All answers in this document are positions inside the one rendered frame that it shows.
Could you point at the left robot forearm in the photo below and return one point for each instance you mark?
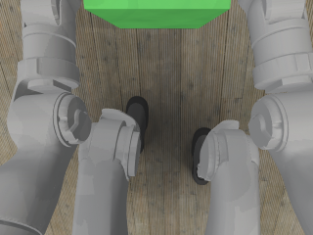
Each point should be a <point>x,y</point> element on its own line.
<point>48,62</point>

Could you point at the left robot thigh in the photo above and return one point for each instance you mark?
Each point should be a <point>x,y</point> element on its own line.
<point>100,205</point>

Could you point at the robot left upper arm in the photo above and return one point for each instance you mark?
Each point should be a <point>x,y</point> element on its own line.
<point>47,129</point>

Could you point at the robot right foot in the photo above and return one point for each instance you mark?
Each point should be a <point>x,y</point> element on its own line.
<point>197,142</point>

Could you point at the carton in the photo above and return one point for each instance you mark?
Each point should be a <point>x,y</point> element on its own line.
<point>157,13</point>

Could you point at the right robot forearm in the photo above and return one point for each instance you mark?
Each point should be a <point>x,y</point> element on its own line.
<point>281,45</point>

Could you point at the robot right upper arm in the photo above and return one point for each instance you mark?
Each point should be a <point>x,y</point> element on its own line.
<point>282,124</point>

